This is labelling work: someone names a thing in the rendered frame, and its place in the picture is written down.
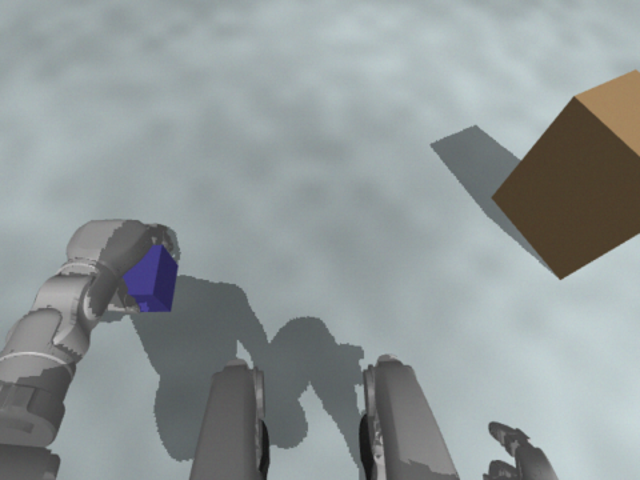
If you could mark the left robot hand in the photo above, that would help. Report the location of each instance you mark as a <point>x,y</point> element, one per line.
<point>118,245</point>

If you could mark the left robot arm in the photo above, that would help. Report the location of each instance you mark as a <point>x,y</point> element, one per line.
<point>39,361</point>

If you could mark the right robot hand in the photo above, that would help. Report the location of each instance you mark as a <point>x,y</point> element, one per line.
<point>531,462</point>

